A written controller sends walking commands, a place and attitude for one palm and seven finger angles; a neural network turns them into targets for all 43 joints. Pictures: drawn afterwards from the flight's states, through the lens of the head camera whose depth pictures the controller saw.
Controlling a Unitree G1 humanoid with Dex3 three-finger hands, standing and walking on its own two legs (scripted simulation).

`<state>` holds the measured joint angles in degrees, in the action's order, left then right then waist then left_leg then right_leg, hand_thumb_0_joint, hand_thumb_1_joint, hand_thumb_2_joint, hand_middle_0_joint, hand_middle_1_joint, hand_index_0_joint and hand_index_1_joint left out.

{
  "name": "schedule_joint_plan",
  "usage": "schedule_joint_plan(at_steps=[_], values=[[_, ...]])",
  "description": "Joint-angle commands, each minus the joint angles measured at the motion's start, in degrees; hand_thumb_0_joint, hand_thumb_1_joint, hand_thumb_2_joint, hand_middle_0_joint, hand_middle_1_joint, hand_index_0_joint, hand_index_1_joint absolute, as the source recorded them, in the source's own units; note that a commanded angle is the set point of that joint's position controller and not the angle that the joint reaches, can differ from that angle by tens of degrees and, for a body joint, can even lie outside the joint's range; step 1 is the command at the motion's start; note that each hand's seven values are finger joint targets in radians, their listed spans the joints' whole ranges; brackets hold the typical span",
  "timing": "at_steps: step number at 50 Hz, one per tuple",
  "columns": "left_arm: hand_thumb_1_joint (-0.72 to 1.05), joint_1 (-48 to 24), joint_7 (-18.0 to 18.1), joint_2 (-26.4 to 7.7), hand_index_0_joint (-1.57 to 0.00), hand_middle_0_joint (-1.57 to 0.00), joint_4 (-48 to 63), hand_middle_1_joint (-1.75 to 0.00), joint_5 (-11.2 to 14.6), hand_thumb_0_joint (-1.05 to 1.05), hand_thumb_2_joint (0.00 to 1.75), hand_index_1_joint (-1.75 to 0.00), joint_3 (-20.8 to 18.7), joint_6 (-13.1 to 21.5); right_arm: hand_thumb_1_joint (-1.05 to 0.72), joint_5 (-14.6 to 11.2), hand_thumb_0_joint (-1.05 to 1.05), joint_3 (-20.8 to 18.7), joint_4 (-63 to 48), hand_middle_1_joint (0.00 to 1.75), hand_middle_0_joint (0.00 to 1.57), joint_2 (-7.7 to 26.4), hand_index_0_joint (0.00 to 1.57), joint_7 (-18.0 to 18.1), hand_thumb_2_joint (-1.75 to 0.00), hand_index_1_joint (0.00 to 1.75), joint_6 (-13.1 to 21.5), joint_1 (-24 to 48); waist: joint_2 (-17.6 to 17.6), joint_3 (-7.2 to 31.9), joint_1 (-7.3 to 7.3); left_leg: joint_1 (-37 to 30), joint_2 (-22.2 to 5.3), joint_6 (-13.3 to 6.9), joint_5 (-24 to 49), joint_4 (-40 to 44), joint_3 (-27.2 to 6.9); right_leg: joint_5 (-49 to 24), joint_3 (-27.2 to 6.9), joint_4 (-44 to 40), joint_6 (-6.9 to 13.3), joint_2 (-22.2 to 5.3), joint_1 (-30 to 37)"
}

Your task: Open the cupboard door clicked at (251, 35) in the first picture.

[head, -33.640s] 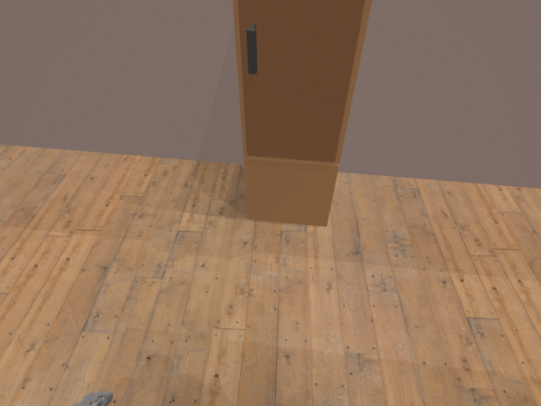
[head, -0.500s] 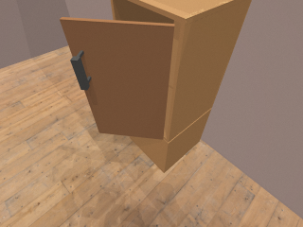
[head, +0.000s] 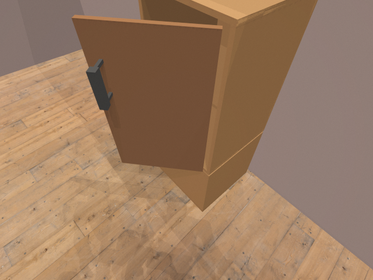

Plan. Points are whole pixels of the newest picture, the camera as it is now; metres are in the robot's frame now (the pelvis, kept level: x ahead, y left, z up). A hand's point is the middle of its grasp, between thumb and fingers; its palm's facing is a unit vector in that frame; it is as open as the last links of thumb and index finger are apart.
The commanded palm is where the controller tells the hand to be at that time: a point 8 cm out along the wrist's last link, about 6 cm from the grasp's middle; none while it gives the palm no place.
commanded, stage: shuffle to correct the standing spot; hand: left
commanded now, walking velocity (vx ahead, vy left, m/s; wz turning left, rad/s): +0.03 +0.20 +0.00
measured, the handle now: (102, 84) +0.57 +0.28 +0.09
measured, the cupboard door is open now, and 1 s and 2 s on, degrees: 41 41 41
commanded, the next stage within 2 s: come to a stop and stand still in 0.52 s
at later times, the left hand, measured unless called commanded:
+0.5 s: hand out of the picture +0.02 +0.24 -0.15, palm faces +0.06 -0.96 -0.27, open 7.3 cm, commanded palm none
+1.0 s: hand out of the picture +0.06 +0.32 -0.17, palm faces -0.01 -0.98 -0.20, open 7.3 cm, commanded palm none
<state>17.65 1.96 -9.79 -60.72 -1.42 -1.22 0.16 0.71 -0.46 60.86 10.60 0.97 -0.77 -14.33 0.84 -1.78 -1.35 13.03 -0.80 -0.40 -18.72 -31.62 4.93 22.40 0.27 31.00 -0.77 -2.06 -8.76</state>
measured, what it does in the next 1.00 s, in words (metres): steps to the left: left foot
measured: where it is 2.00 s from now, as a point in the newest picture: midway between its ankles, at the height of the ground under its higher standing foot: outside the picture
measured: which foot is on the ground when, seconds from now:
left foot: down 0.00-0.30, up 0.32-0.64, down 0.66-1.00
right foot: down 0.00-0.66, up 0.68-1.00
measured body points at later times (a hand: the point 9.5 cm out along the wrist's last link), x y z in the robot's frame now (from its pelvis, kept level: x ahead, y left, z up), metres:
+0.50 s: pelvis +0.00 +0.05 +0.01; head +0.03 +0.03 +0.45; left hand +0.01 +0.29 -0.13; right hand +0.08 -0.19 -0.15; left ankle +0.00 +0.20 -0.66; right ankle -0.04 -0.07 -0.73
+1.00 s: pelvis +0.00 +0.12 +0.01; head +0.02 +0.14 +0.46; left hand +0.06 +0.37 -0.15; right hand +0.03 -0.11 -0.14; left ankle +0.05 +0.23 -0.73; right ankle -0.04 +0.01 -0.68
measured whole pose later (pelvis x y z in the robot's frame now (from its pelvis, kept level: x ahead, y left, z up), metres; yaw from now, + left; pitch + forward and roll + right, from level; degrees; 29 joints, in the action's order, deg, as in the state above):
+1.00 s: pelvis +0.00 +0.12 +0.01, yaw -2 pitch +1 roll +0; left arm 13.3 0.1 -12.0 -56.4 -1.8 -3.4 -3.8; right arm 1.8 -1.0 57.2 8.8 2.1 0.3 -14.4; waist 2.1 -0.8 1.3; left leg 16.7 -2.2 -1.4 -8.7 -24.3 6.8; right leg 25.3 1.6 54.8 -1.5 -0.7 -22.9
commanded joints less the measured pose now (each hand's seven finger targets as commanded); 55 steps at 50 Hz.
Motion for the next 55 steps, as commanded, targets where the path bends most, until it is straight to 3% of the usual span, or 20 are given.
schedule_joint_plan(at_steps=[1,4,6,10,13,14,15,16,21,28,30,31,32,33,34,35,39,44,52,55], values=[[0.9,3.2,1.1,-10.2,-0.2,-0.2,3.3,-0.3,0.0,0.0,0.9,-0.3,-2.9,-0.2,-0.9,0.2,0.0,-1.6,-4.1,0.3,0.2,5.5,0.2,0.3,-0.9,0.3,1.0,-2.0,2.5,0.3,0.17,-0.2,-3.0,-0.3,18.2,2.0,-1.3,-30.8,-7.6,-1.8,6.1,-10.0,-1.1],[0.9,0.2,1.1,-7.4,-0.2,-0.2,5.3,-0.3,-0.1,0.0,0.9,-0.3,-2.5,-1.1,-0.9,0.5,0.0,-2.4,-4.3,0.3,0.2,8.6,0.2,0.6,-0.9,0.3,0.8,-5.3,-8.2,0.8,1.46,-6.9,-10.5,-6.3,31.3,6.3,-9.9,-7.4,1.9,8.0,2.3,-2.0,-10.7],[0.9,-1.7,1.0,-5.5,-0.2,-0.2,6.4,-0.3,0.0,0.0,0.9,-0.3,-2.0,-1.7,-0.9,0.5,0.0,-2.5,-4.8,0.3,0.2,8.7,0.2,0.7,-0.9,0.3,0.7,-5.8,-12.0,0.4,1.89,-7.8,-14.3,-11.5,34.7,10.7,-13.8,11.8,2.8,19.8,1.7,-0.5,-16.7],[0.9,-0.3,0.6,-3.9,-0.2,-0.2,6.2,-0.3,0.0,0.0,0.9,-0.3,-2.0,-1.6,-0.9,1.1,0.0,-2.3,-7.5,0.3,0.2,8.1,0.2,0.3,-0.9,0.3,0.3,-0.8,-8.4,2.0,-0.23,-1.7,-12.4,-12.0,32.9,9.4,-9.7,7.5,4.3,18.7,2.2,-2.1,-11.4],[0.9,5.7,0.8,-4.2,-0.2,-0.2,4.7,-0.3,-0.2,0.0,0.9,-0.3,-2.1,-0.6,-0.9,0.6,0.0,-2.5,-8.5,0.3,0.2,8.2,0.2,0.1,-0.9,0.3,0.3,1.4,-2.9,5.7,-3.53,0.3,-9.5,-8.5,28.5,2.0,-6.8,-8.5,4.6,-0.3,1.7,-3.1,-0.8],[0.9,7.7,1.2,-7.6,-0.2,-0.2,4.2,-0.3,-0.5,0.0,0.9,-0.3,-2.6,0.1,-0.9,0.1,0.0,-2.5,-8.9,0.3,0.2,6.9,0.2,-0.1,-0.9,0.3,0.4,1.1,4.9,6.6,-4.07,7.0,-5.9,-4.9,17.4,-4.2,-3.2,-17.9,-3.2,-6.4,3.5,-10.5,6.5],[0.9,9.8,1.6,-13.0,-0.2,-0.2,4.2,-0.3,-0.8,0.0,0.9,-0.3,-3.8,0.6,-0.9,0.0,0.0,-2.5,-10.6,0.3,0.2,4.6,0.2,-0.4,-0.9,0.3,0.4,2.3,17.8,4.4,-4.67,20.0,1.8,-0.4,-6.3,-14.7,1.0,-35.8,-22.0,-9.9,9.8,-25.0,11.6],[0.9,11.5,1.5,-14.1,-0.2,-0.2,4.2,-0.3,-0.2,0.0,0.9,-0.3,-3.7,0.8,-0.9,0.7,0.0,-2.7,-10.9,0.3,0.2,6.1,0.2,-0.1,-0.9,0.3,-0.2,3.4,11.9,3.4,-4.77,21.3,1.2,0.8,-15.8,-25.2,-4.3,-44.3,-24.2,-10.9,14.8,-30.1,8.1],[0.9,3.1,1.5,-10.6,-0.2,-0.2,6.6,-0.3,-0.6,0.0,0.9,-0.3,-3.3,1.3,-0.9,0.5,0.0,-2.7,-10.3,0.3,0.2,4.3,0.2,-1.7,-0.9,0.3,-1.4,4.9,10.5,-0.5,-1.23,23.6,-1.0,2.4,-4.1,-33.6,-5.1,-42.4,-6.5,-9.1,10.7,-19.1,1.6],[0.9,1.3,0.5,-15.1,-0.2,-0.2,7.8,-0.3,-1.1,0.0,0.9,-0.3,-5.0,0.5,-0.9,-0.5,0.0,-2.4,-11.2,0.3,0.2,2.9,0.2,-2.4,-0.9,0.3,-0.7,6.0,12.6,0.8,-1.63,10.5,1.0,3.1,-0.4,-10.0,2.4,-33.2,-1.4,-6.2,7.7,-16.8,-2.7],[0.9,-0.2,0.4,-15.8,-0.2,-0.2,7.8,-0.3,-0.8,0.0,0.9,-0.3,-5.4,0.0,-0.9,-0.5,0.0,-2.7,-10.3,0.3,0.2,3.8,0.2,-2.2,-0.9,0.3,-0.2,2.4,11.9,2.3,0.21,2.5,2.1,2.9,4.3,-1.8,4.4,-29.5,-0.3,-2.5,5.9,-15.5,-5.9],[0.9,-0.5,0.3,-14.9,-0.2,-0.2,8.0,-0.3,-0.7,0.0,0.9,-0.3,-5.3,-0.4,-0.9,-0.3,0.0,-3.0,-9.1,0.3,0.2,5.0,0.2,-1.9,-0.9,0.3,0.3,-1.5,8.2,4.4,1.83,-4.0,1.6,2.7,9.4,4.4,4.4,-25.6,1.2,2.9,4.4,-13.5,-7.7],[0.9,0.7,0.1,-11.7,-0.2,-0.2,8.4,-0.3,-0.3,0.0,0.9,-0.3,-4.5,-1.0,-0.9,0.0,0.0,-3.9,-8.3,0.3,0.2,8.9,0.2,-1.5,-0.9,0.3,0.8,-4.9,-2.3,8.3,2.96,-12.5,-4.3,0.8,18.6,5.4,-0.9,-13.9,4.4,12.4,2.1,-9.2,-12.7],[0.9,1.0,0.2,-6.4,-0.2,-0.2,9.6,-0.3,-0.2,0.0,0.9,-0.3,-3.3,-1.8,-0.9,0.2,0.0,-5.1,-8.3,0.3,0.2,14.3,0.2,-1.0,-0.9,0.3,1.1,-8.6,-18.3,9.4,4.17,-12.5,-18.5,-5.3,32.7,10.1,-20.3,16.9,6.5,26.7,-1.2,-1.2,-22.2],[0.9,1.0,0.9,-5.7,-0.2,-0.2,9.5,-0.3,0.2,0.0,0.9,-0.3,-2.9,-2.4,-0.9,0.2,0.0,-4.6,-8.4,0.3,0.2,15.1,0.2,-0.5,-0.9,0.3,0.3,-8.2,-15.5,9.8,4.26,-6.0,-21.4,-9.8,28.8,13.4,-22.1,18.2,-0.7,32.8,0.2,-1.2,-20.1],[0.9,0.5,0.7,-5.1,-0.2,-0.2,10.2,-0.3,0.1,0.0,0.9,-0.3,-2.8,-2.1,-0.9,0.8,0.0,-4.0,-9.7,0.3,0.2,13.2,0.2,-0.3,-0.9,0.3,0.5,-5.1,-9.5,5.2,3.05,-0.5,-22.2,-12.1,20.4,15.2,-21.7,14.0,-0.8,35.7,1.1,-2.7,-20.2],[0.9,3.5,-0.7,-5.1,-0.2,-0.2,4.6,-0.3,-0.1,0.0,0.9,-0.3,-2.3,-1.4,-0.9,1.0,0.0,-1.6,-8.7,0.3,0.2,6.3,0.2,0.7,-0.9,0.3,2.4,1.6,-10.5,3.2,0.04,3.3,-14.5,-7.9,19.2,16.8,-13.4,-0.2,-2.2,32.5,0.1,-2.1,-16.5],[0.9,0.2,-1.4,-6.0,-0.2,-0.2,6.0,-0.3,-0.2,0.0,0.9,-0.3,-2.8,-3.0,-0.9,1.0,0.0,-2.7,-5.7,0.3,0.2,8.7,0.2,2.2,-0.9,0.3,1.9,-4.6,-4.9,4.1,2.41,-4.5,-19.2,-10.0,28.2,15.4,-14.8,1.7,-2.4,29.8,-0.6,-0.3,-19.7],[0.9,-1.1,-1.7,-2.9,-0.2,-0.2,6.9,-0.3,0.2,0.0,0.9,-0.3,-2.1,-2.7,-0.9,1.5,0.0,-3.9,-4.5,0.3,0.2,10.0,0.2,1.2,-0.9,0.3,0.9,-3.7,-10.4,3.3,2.8,1.6,-16.4,-8.5,6.5,17.5,-13.8,3.8,1.9,9.6,0.7,0.7,-9.2],[0.9,4.2,-1.3,-3.2,-0.2,-0.2,4.6,-0.3,0.2,0.0,0.9,-0.3,-2.1,-1.6,-0.9,1.0,0.0,-3.7,-3.9,0.3,0.2,8.0,0.2,0.7,-0.9,0.3,0.4,-3.2,-5.9,3.7,0.25,8.5,-11.1,-4.0,-1.9,13.3,-9.4,-6.3,3.1,-7.9,1.4,1.1,3.4]])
